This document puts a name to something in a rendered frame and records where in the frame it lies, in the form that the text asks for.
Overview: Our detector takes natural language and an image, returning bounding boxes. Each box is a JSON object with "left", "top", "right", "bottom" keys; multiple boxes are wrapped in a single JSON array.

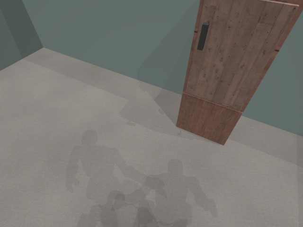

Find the cupboard door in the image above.
[{"left": 185, "top": 0, "right": 299, "bottom": 110}]

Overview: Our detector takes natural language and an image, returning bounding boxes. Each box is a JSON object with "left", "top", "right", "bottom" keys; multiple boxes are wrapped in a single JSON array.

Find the handle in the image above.
[{"left": 197, "top": 21, "right": 210, "bottom": 51}]

